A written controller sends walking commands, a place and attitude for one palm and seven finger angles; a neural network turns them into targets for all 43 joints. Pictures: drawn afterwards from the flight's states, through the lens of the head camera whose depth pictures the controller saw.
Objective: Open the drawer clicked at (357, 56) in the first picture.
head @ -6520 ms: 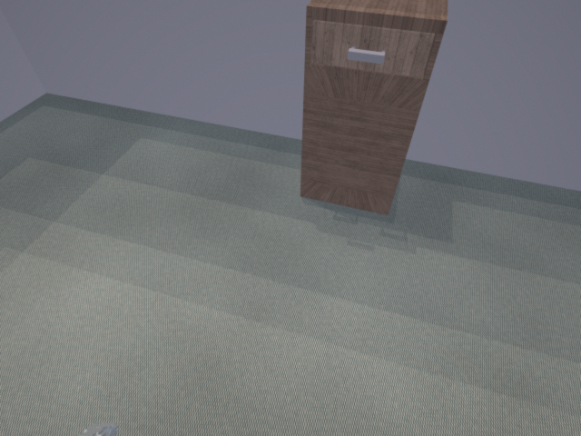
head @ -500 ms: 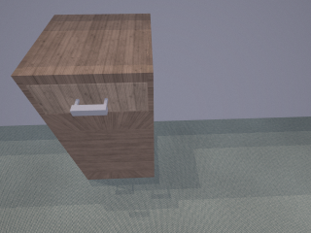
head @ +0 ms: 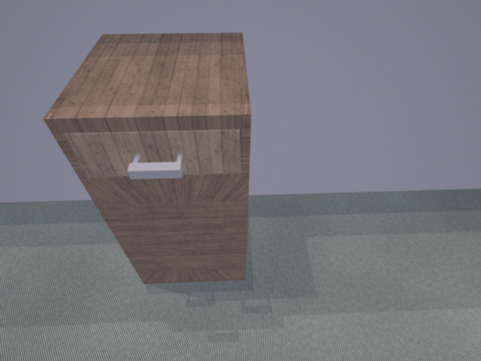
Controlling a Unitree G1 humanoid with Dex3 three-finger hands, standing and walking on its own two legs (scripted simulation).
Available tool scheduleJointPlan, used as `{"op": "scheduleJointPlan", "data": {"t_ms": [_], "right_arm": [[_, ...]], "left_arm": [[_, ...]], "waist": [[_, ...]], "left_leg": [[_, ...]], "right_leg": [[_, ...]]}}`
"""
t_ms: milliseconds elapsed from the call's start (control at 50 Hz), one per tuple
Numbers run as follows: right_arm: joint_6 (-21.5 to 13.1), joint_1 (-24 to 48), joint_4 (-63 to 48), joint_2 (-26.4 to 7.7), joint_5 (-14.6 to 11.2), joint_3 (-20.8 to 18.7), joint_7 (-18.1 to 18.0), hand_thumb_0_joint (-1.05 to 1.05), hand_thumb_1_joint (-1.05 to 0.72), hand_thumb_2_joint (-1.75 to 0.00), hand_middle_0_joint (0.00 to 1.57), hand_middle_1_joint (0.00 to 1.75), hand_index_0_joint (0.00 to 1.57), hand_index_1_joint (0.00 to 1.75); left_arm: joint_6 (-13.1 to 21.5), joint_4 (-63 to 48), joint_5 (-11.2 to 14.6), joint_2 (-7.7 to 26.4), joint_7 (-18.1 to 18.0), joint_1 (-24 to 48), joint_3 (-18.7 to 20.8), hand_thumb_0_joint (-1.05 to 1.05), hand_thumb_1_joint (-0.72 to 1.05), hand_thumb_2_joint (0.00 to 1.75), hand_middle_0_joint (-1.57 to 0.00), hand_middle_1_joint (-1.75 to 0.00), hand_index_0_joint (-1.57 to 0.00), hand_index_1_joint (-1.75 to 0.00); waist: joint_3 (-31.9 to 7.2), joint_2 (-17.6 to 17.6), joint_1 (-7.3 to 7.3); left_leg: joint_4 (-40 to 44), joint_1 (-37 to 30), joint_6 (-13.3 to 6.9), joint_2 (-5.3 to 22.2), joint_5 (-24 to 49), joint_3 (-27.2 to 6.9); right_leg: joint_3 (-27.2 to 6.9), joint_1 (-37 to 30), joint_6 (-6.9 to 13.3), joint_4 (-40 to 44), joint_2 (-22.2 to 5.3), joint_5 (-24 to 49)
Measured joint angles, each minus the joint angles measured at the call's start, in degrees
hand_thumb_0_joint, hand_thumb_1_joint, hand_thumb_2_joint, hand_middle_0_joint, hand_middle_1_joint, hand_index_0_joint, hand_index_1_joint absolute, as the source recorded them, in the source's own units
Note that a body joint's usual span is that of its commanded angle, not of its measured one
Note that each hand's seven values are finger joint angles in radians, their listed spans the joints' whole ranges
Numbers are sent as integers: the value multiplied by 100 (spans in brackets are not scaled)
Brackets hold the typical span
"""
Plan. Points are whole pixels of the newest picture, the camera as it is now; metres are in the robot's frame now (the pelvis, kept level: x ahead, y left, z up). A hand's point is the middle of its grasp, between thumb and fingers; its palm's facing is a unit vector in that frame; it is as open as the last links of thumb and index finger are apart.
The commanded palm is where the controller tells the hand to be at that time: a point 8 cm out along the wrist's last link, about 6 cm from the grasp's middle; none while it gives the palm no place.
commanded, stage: look again from close up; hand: left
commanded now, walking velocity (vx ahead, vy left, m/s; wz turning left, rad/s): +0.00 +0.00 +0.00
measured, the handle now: (157, 164) +0.53 +0.24 -0.01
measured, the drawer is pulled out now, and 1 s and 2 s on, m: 0.00 0.00 0.00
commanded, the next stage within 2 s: raise the hand with hooked fingers in 0.12 s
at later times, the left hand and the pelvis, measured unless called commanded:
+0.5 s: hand (133, 313) +0.20 +0.20 -0.03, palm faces -0.04 -0.28 -0.96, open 7.9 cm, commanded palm +0.13 +0.22 -0.02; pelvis -0.02 -0.02 -0.02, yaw -3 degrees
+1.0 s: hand (126, 297) +0.22 +0.20 +0.00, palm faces -0.01 -0.08 -1.00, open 10.7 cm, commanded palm +0.18 +0.21 +0.05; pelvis -0.02 -0.05 -0.02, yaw +0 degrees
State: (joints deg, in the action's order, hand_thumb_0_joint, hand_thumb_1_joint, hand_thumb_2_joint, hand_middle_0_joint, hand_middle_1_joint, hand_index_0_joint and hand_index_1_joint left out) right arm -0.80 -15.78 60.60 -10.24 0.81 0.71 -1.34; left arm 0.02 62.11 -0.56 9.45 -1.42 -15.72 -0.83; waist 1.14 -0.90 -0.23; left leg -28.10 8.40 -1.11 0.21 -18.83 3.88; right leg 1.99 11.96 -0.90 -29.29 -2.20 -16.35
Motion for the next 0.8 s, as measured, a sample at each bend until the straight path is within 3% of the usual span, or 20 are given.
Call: {"op": "scheduleJointPlan", "data": {"t_ms": [240, 260, 300, 320, 340, 380, 440, 480, 560, 600, 660, 720, 800], "right_arm": [[-9, -163, 306, 126, -38, 65, 17, 0, -91, -90, 20, 30, 20, 30], [-57, -246, 95, 119, -125, 86, -10, 0, -91, -90, 20, 30, 20, 30], [-569, -480, -295, 95, -215, 19, -218, 1, -92, -90, 21, 30, 21, 30], [-825, -531, -447, 52, -259, -38, -284, 2, -92, -90, 21, 30, 21, 30], [-1010, -516, -610, -19, -258, -84, -315, 2, -92, -90, 21, 30, 21, 30], [-1126, -336, -982, -202, -129, -143, -295, 2, -92, -90, 21, 30, 21, 30], [-853, 145, -1629, -368, 66, -277, -89, 2, -92, -90, 21, 30, 21, 30], [-544, 519, -2074, -420, 148, -356, 104, 2, -91, -90, 21, 30, 21, 30], [-79, 1092, -2781, -530, 182, -438, 386, 1, -91, -90, 20, 30, 20, 30], [63, 1258, -3003, -585, 221, -476, 431, 1, -91, -90, 20, 30, 20, 30], [197, 1408, -3153, -623, 275, -546, 379, 1, -91, -90, 20, 30, 20, 30], [235, 1503, -3105, -573, 319, -532, 261, 1, -91, -90, 20, 30, 20, 30], [279, 1548, -2938, -347, 317, -346, 150, 1, -91, -90, 20, 30, 20, 30]], "left_arm": [[59, 154, 0, -60, -48, -22, -1, 0, 90, 90, -20, -30, -20, -30], [-277, -678, -240, -29, -76, -256, -89, 1, 90, 90, -20, -30, -20, -30], [-422, -2627, -709, 144, -395, -775, -243, 1, 91, 90, -21, -31, -20, -30], [-473, -3409, -932, 225, -608, -910, -311, 2, 90, 89, -21, -31, -20, -30], [-499, -4027, -1234, 290, -789, -932, -360, 2, 89, 89, -21, -32, -20, -31], [-463, -4868, -2108, 433, -1117, -783, -383, 2, 87, 88, -21, -33, -20, -32], [-338, -5494, -3647, 639, -1610, -516, -224, 1, 82, 86, -21, -36, -21, -35], [-220, -5687, -4539, 719, -1888, -485, -137, 1, 79, 85, -21, -38, -20, -38], [200, -5899, -5748, 772, -2204, -757, -169, 0, 70, 81, -21, -43, -21, -43], [357, -5935, -6114, 789, -2381, -963, -199, 0, 66, 79, -22, -46, -22, -46], [360, -5908, -6306, 819, -2641, -1081, -198, 0, 58, 76, -23, -51, -23, -50], [310, -5859, -6275, 915, -2776, -852, -124, 0, 50, 73, -24, -55, -24, -55], [106, -5843, -6093, 1068, -2662, -274, -93, 0, 40, 69, -26, -61, -26, -61]], "waist": [[86, -56, 38], [110, -45, -9], [48, 29, -131], [-23, 38, -122], [-77, 1, -89], [-262, -109, 0], [-604, -159, 14], [-744, -128, -31], [-810, 55, -260], [-817, 154, -400], [-800, 238, -577], [-763, 235, -679], [-674, 89, -642]], "left_leg": [[99, -7, 24, 3, 39, 13], [41, 39, 29, 17, 10, 40], [59, 105, 39, -42, 22, 114], [40, 181, 48, -87, 34, 107], [-35, 288, 51, -107, 27, 76], [-291, 646, 53, -88, -31, 29], [-637, 1169, 95, 10, -136, 134], [-853, 1454, 135, 91, -213, 241], [-1214, 1903, 198, 178, -324, 330], [-1396, 2118, 226, 190, -369, 277], [-1704, 2426, 253, 184, -453, 92], [-2006, 2646, 265, 172, -549, -126], [-2157, 2622, 312, 191, -610, -331]], "right_leg": [[-10, 20, 3, 40, 5, -6], [-37, 81, 13, -8, 19, -9], [-118, 293, 106, -252, -33, -97], [-117, 405, 116, -376, -82, -161], [-91, 498, 100, -461, -111, -205], [-46, 792, 71, -612, -109, -230], [-153, 1363, 128, -920, -14, -258], [-260, 1711, 177, -1150, 69, -293], [-353, 2242, 254, -1578, 152, -397], [-307, 2446, 295, -1775, 151, -473], [-134, 2664, 352, -2045, 114, -608], [71, 2764, 405, -2270, 74, -743], [268, 2619, 458, -2312, 79, -809]]}}
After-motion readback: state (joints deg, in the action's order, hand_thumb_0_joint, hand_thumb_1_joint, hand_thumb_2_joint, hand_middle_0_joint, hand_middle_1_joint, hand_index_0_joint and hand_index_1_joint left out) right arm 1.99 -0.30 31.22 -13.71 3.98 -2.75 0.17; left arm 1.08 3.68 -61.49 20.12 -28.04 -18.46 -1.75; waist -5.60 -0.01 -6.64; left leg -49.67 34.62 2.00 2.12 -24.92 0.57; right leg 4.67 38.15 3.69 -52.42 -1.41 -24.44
